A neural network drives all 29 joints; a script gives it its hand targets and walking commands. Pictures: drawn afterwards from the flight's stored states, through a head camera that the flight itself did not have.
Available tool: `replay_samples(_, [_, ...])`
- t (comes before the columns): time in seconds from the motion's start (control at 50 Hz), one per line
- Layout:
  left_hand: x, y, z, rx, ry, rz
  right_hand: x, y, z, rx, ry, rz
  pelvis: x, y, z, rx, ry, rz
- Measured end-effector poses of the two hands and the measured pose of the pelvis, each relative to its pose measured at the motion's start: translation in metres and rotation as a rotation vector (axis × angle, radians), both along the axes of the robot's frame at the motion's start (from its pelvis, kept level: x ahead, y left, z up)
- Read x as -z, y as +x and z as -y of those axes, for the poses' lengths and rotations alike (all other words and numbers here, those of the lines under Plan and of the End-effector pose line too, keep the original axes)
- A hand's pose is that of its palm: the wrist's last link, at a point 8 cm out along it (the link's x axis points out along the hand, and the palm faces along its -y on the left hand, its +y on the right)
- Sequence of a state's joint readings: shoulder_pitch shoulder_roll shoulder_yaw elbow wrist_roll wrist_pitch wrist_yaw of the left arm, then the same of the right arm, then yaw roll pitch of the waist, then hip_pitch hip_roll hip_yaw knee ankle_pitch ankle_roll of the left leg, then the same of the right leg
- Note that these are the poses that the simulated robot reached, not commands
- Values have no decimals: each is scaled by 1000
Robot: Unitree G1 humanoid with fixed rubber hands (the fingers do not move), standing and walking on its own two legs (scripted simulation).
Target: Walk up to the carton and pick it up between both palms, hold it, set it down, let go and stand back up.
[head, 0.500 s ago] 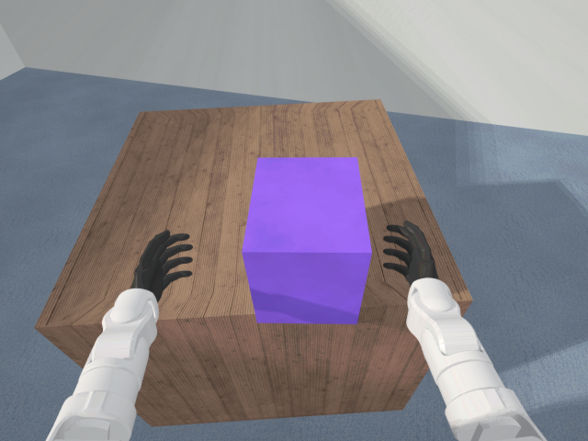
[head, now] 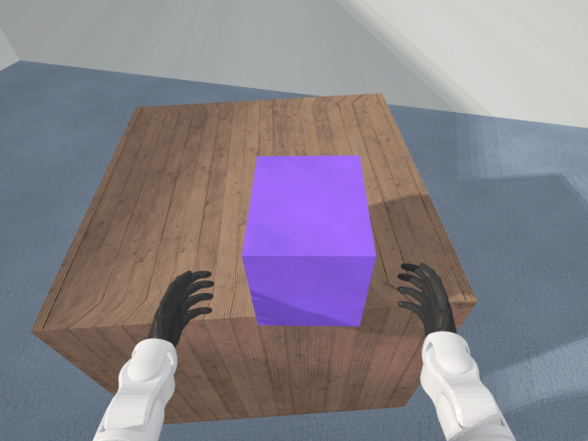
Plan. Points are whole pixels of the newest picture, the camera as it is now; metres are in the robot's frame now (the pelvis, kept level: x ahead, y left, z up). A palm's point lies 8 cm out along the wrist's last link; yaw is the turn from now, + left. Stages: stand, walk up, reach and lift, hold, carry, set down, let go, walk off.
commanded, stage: let go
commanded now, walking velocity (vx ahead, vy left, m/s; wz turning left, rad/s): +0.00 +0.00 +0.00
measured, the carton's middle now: (308, 241) +0.44 +0.01 -0.01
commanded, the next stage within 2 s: stand in 0.76 s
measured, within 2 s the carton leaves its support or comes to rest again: neither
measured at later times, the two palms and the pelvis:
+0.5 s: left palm (154, 433) +0.16 +0.22 -0.05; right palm (458, 399) +0.19 -0.19 -0.05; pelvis +0.00 -0.01 -0.01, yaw +1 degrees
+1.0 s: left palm out of the picture +0.06 +0.24 -0.13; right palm out of the picture +0.07 -0.24 -0.13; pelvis +0.00 +0.00 -0.02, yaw +0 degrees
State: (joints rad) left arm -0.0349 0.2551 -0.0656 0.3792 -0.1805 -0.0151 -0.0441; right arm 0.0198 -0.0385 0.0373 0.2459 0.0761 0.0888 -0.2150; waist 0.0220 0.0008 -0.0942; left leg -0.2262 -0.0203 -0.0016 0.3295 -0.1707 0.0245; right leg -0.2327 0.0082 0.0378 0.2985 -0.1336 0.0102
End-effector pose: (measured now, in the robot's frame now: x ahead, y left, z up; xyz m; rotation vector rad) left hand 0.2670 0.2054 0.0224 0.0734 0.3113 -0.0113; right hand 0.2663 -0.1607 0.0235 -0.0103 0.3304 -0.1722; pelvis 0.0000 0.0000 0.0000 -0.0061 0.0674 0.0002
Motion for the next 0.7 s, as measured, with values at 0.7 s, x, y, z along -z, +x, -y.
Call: replay_samples(0.7, [90,-102,-9,-87,87,-225,96,-93,35,-121,-89,-222,14,-8,12,-15,7,5])
